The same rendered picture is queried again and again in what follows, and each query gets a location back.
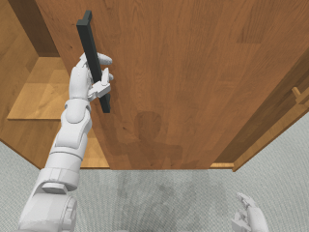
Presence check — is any right robot hand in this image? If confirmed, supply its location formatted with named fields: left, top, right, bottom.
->
left=231, top=192, right=269, bottom=232

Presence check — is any robot left forearm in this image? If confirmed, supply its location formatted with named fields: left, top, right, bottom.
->
left=17, top=99, right=93, bottom=230

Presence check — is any left robot upper arm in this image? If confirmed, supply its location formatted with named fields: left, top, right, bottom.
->
left=10, top=192, right=77, bottom=232

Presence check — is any handle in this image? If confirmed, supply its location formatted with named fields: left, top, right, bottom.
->
left=76, top=10, right=111, bottom=113
left=295, top=87, right=309, bottom=104

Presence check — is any wardrobe door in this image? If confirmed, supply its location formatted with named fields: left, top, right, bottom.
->
left=214, top=47, right=309, bottom=163
left=36, top=0, right=309, bottom=170

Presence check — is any left robot hand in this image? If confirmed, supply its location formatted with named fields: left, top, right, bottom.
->
left=69, top=53, right=114, bottom=103

